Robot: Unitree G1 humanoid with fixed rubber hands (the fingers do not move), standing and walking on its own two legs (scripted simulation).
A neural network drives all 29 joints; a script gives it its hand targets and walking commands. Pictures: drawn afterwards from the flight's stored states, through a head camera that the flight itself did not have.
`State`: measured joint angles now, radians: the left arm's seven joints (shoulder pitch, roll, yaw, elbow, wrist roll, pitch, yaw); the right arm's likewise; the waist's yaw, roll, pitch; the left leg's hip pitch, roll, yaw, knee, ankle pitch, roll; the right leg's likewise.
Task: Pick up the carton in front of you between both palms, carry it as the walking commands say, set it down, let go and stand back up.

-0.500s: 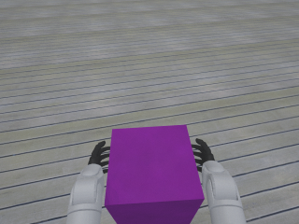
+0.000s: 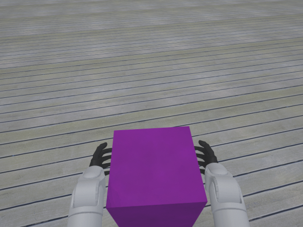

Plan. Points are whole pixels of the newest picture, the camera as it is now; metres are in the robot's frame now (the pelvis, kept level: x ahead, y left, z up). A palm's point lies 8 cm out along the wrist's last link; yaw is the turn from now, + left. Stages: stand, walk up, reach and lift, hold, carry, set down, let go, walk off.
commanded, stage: carry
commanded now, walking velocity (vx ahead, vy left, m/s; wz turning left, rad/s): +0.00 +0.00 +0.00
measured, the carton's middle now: (154, 181) +0.29 +0.00 -0.03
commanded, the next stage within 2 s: hold in 0.12 s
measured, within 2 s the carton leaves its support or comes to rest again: neither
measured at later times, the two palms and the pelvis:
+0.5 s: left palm (94, 173) +0.28 +0.15 +0.05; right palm (212, 175) +0.26 -0.15 +0.05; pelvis -0.02 +0.02 +0.01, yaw -2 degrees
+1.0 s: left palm (89, 169) +0.30 +0.17 +0.03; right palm (199, 165) +0.30 -0.13 +0.03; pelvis -0.02 +0.03 +0.00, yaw -1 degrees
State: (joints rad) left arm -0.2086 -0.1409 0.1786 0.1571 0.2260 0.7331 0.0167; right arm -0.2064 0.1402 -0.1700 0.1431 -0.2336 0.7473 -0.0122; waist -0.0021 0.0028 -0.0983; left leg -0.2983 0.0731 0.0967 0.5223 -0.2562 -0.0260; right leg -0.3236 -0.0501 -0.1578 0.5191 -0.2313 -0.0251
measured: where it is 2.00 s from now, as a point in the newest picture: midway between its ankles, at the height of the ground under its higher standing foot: outside the picture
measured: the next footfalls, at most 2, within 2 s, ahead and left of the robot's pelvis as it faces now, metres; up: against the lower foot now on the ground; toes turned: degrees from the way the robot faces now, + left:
none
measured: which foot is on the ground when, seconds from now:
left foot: down 0.00-1.00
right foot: down 0.00-1.00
